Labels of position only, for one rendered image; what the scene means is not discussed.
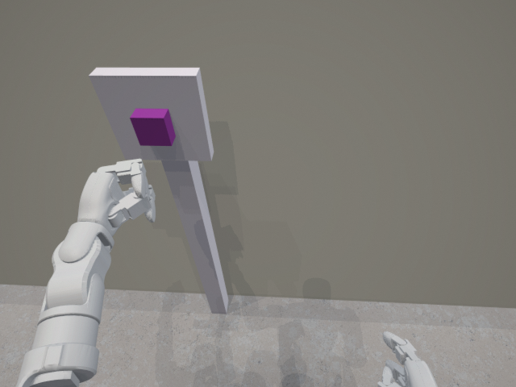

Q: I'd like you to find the button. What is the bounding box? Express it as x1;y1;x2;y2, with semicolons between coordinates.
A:
130;108;176;146

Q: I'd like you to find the panel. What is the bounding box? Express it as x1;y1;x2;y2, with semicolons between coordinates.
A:
89;68;228;314

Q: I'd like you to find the left robot forearm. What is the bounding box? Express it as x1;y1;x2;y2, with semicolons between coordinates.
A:
16;222;114;387

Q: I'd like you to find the left robot hand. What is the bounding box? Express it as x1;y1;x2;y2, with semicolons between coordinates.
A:
77;159;156;236

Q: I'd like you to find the right robot hand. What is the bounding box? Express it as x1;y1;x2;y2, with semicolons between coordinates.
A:
377;331;438;387

